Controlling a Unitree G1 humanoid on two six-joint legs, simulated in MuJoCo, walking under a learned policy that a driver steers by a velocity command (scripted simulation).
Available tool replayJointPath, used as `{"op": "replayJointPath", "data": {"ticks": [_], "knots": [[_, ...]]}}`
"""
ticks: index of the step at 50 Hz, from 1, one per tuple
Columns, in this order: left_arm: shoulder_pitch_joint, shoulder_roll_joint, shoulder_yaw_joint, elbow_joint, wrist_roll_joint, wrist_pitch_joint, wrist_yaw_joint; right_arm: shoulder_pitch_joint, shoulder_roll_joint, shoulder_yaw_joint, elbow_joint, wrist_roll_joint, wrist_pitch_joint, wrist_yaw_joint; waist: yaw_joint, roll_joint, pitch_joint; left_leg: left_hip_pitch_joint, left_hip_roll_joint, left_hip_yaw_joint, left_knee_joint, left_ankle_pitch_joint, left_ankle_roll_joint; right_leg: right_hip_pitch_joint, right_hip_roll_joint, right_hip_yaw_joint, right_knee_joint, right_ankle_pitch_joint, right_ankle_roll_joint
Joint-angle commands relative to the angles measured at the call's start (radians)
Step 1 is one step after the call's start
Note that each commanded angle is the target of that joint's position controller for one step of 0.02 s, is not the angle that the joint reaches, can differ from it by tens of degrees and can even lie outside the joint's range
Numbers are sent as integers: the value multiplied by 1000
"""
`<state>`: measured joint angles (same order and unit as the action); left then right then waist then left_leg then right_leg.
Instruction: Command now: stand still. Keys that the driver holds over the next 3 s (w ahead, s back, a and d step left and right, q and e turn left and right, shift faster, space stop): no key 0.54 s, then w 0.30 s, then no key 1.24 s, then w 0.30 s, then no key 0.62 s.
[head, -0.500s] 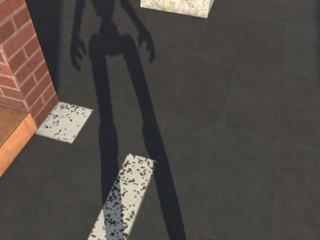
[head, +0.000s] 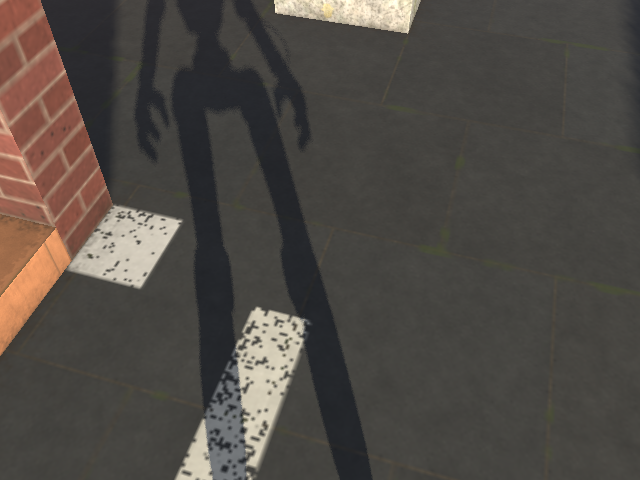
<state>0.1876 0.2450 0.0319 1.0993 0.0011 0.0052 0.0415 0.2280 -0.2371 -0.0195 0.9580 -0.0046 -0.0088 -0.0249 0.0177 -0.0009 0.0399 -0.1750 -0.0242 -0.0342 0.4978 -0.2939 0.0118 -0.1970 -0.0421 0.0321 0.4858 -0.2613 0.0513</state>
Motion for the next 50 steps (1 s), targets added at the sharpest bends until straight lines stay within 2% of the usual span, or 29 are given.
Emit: {"op": "replayJointPath", "data": {"ticks": [1, 27, 28, 29, 31, 33, 34, 35, 36, 37, 38, 39, 40, 41, 42, 43, 44, 45, 46, 47, 49, 50], "knots": [[27, 111, 17, -20, 0, -6, 5, 24, -108, -19, -21, 1, -9, -4, -1, 6, -8, -48, 41, -32, -101, 170, 16, 20, 3, -12, -55, 155, -20], [115, 60, 0, -1, -2, -6, 10, 86, -68, -5, 76, 5, -4, -12, -11, 0, 16, -63, 29, -10, -97, 138, 5, -9, 18, -20, -54, 128, -29], [136, 46, -3, 9, -2, -5, 11, 105, -58, -2, 88, 5, -2, -13, -11, 6, -7, -55, 21, -3, -106, 34, 8, 0, 31, -35, -52, 36, -31], [142, 45, -2, 12, -7, -4, 12, 109, -69, -7, 91, 11, 2, -16, -13, 16, 8, -72, 12, -3, -109, -145, 21, -21, 55, -59, -27, -112, -40], [126, 55, 3, -7, -12, -11, 14, 108, -104, -19, 79, 21, 1, -20, -22, 46, 87, -147, 46, -65, -143, -456, 69, -124, 71, -66, 25, -360, -70], [101, 24, -3, -33, -14, -40, 4, 151, -131, -31, 79, 31, -19, -14, -43, 109, 129, -132, 145, -213, -209, -549, 130, -217, 65, -70, 115, -315, -82], [95, 3, -7, -43, -17, -58, -5, 179, -153, -41, 84, 34, -30, -10, -48, 165, 119, -97, 218, -318, -257, -574, 170, -245, 71, -94, 200, -234, -81], [90, -6, -8, -52, -20, -73, -14, 181, -165, -47, 83, 36, -36, -8, -46, 191, 122, -119, 278, -410, -293, -574, 207, -234, 54, -81, 263, -188, -94], [102, -3, -7, -55, -26, -86, -23, 148, -158, -46, 69, 36, -42, -6, -24, 183, 132, -157, 297, -433, -303, -544, 218, -205, 38, -66, 264, -187, -115], [142, -9, -6, -46, -31, -96, -29, 95, -148, -43, 49, 38, -44, -3, 12, 174, 138, -203, 277, -386, -284, -499, 200, -130, 36, -69, 180, -198, -137], [229, -13, -3, -18, -34, -102, -31, 24, -139, -39, 25, 44, -44, 1, 66, 154, 140, -284, 220, -294, -226, -430, 159, 22, 44, -70, 24, -170, -153], [328, 24, 11, 18, -25, -103, -30, -26, -106, -32, 1, 44, -48, 3, 99, 62, 122, -368, 136, -174, -63, -276, 108, 169, 4, 21, -64, -116, -154], [466, 138, 43, 48, -23, -108, -33, -54, -38, -16, -29, 39, -63, 4, 130, -208, 68, -496, -2, 38, 294, -144, 32, 296, -176, 348, -230, -252, -227], [521, 202, 51, 47, -11, -121, -47, -62, -45, -18, -61, 42, -86, 0, 127, -312, 49, -633, -30, 7, 529, -259, 28, 340, -351, 695, -337, -248, -329], [429, 131, 30, 20, -1, -132, -47, -45, -75, -26, -53, 51, -99, 6, 67, -165, 90, -693, 35, -58, 677, -210, 48, 318, -358, 659, -317, -197, -327], [354, 88, 18, -11, -3, -135, -49, -12, -73, -26, -33, 51, -105, 15, 33, -114, 108, -695, 61, -55, 716, -129, 62, 291, -312, 517, -295, -19, -293], [303, 82, 12, -31, -4, -131, -52, -1, -77, -32, -22, 40, -108, 19, 9, -80, 96, -679, 85, -33, 697, -68, 65, 280, -271, 390, -281, 185, -262], [285, 59, 3, -39, -5, -121, -51, -20, -97, -44, -23, 29, -108, 21, 4, -73, 86, -653, 102, -12, 647, -26, 59, 279, -236, 273, -265, 421, -228], [296, 34, -5, -37, -1, -106, -45, -32, -90, -48, -25, 26, -104, 26, 5, -90, 63, -599, 102, 17, 599, 3, 48, 265, -192, 177, -256, 560, -202], [315, 27, -9, -34, 6, -95, -38, -44, -60, -43, -27, 28, -97, 31, 7, -106, 45, -560, 89, 47, 545, 35, 35, 253, -164, 120, -248, 654, -191], [308, 43, -14, -43, 12, -77, -19, -118, -4, -25, -56, 29, -83, 35, 8, -101, 40, -473, 64, 84, 372, 104, 8, 189, -122, 35, -242, 746, -185], [298, 62, -13, -50, 13, -72, -11, -167, 11, -16, -75, 28, -79, 34, 12, -100, 37, -401, 46, 101, 266, 145, 1, 138, -102, 3, -240, 748, -181]]}}
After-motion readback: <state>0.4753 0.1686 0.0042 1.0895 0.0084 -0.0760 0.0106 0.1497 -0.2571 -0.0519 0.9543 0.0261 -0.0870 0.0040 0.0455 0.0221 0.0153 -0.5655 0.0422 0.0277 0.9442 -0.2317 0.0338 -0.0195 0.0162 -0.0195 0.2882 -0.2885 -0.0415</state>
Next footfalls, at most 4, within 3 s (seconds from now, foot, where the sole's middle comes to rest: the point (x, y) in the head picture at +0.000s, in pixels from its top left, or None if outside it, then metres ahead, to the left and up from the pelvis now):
1.16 left None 0.31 0.07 -0.77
1.44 right None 0.25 -0.16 -0.77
2.76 right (398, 458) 0.56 -0.12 -0.77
3.00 left None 0.47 0.11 -0.77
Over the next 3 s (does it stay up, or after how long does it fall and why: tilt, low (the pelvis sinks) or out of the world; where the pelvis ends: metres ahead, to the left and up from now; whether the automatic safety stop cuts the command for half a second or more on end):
stays up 0.45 -0.02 -0.01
